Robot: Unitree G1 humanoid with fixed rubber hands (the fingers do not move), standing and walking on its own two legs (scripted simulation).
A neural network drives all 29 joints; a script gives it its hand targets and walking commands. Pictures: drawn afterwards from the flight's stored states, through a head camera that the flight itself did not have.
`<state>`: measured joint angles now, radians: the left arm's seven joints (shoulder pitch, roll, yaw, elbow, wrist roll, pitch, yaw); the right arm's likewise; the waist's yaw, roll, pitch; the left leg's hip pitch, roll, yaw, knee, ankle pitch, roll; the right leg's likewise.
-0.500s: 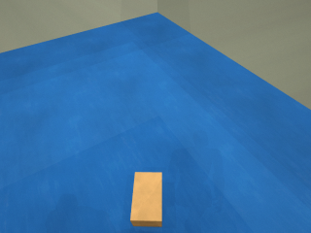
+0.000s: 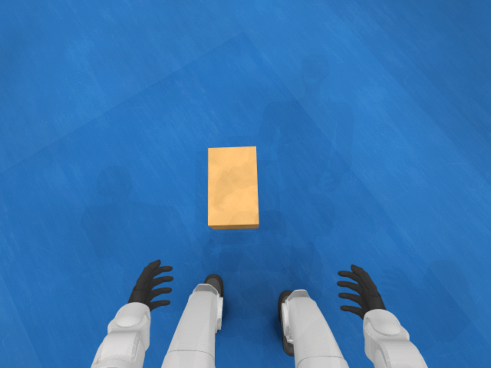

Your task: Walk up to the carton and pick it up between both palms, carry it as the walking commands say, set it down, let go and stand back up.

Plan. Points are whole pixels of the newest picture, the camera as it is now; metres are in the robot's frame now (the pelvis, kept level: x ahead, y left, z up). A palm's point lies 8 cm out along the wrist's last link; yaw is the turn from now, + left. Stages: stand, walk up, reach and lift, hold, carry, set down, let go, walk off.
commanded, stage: reach and lift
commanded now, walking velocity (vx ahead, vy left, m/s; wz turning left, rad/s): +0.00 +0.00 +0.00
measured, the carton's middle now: (234, 189) +0.51 +0.09 -0.64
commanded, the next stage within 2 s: none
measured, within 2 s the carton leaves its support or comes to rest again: neither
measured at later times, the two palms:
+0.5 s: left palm (146, 210) +0.36 +0.22 -0.16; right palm (340, 205) +0.37 -0.15 -0.15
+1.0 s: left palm (162, 153) +0.48 +0.21 -0.20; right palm (322, 151) +0.49 -0.12 -0.20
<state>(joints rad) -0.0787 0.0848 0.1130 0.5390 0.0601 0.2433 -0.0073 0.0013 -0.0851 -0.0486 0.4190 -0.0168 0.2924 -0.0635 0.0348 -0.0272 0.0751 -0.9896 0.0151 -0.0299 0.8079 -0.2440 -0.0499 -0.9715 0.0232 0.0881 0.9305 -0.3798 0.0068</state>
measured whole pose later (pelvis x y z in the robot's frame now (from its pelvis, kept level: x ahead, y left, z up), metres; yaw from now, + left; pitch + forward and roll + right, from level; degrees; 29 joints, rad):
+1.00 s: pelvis -0.06 +0.02 -0.07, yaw -1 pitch +28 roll -1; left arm -1.32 0.31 0.25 0.62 -0.06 0.38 0.14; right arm -1.33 -0.28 -0.14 0.60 0.14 0.38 -0.16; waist 0.02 -0.01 0.53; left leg -1.36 0.00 -0.09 1.18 -0.30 -0.06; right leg -1.30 0.06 0.07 1.23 -0.41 0.04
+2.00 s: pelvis -0.08 +0.03 -0.28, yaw -2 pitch +35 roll -2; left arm -1.54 0.37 0.15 0.87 -0.19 0.23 0.18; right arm -1.56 -0.35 -0.09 0.89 0.20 0.23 -0.17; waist 0.05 -0.01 0.53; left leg -2.10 -0.05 -0.09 1.96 -0.47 -0.07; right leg -2.01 0.09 0.07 2.02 -0.63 0.10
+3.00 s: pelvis -0.05 +0.03 -0.37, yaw -4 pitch +34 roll +1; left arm -1.56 0.38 0.15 1.25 -0.21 0.02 0.07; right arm -1.54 -0.35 0.07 1.13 0.23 0.07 -0.11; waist 0.07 0.00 0.52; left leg -2.26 0.03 -0.04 2.28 -0.61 -0.05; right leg -2.20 0.07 0.07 2.35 -0.73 0.07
